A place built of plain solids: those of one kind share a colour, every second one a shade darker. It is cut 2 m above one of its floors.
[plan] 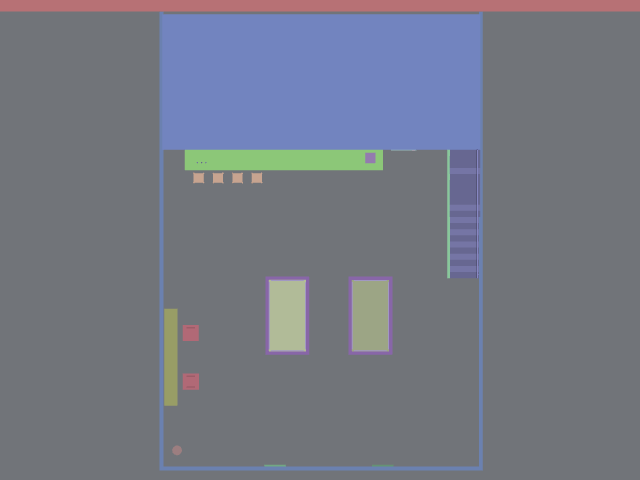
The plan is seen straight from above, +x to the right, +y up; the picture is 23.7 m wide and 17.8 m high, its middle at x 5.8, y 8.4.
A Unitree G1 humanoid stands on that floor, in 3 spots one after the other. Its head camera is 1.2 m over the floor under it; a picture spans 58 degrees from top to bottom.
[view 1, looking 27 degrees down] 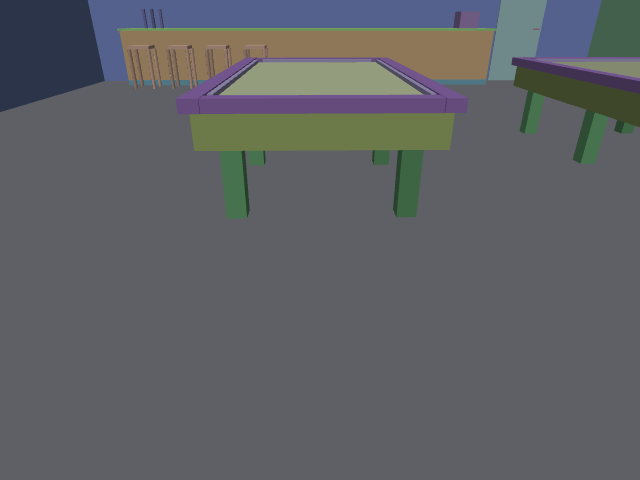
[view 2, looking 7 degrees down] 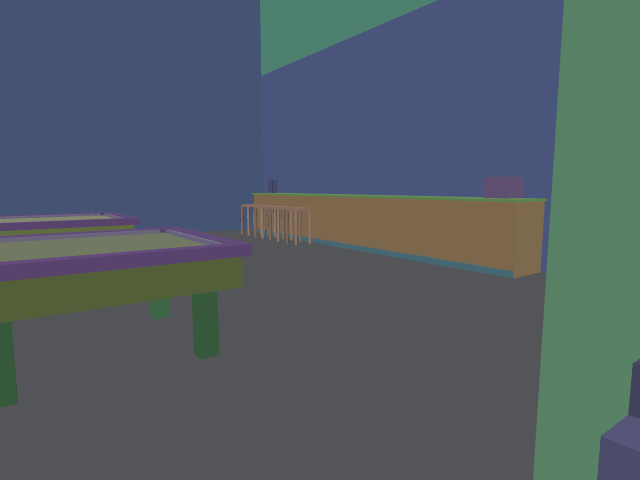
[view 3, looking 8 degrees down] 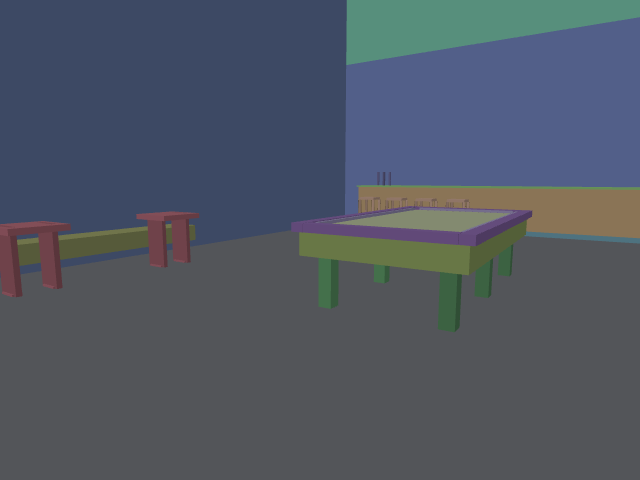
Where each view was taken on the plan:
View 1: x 4.53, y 1.65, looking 89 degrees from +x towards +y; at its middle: ground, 2.64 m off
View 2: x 11.15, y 5.68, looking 144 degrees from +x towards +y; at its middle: counter_kick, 9.16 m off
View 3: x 6.13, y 1.00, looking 123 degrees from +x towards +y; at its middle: table_frame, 3.85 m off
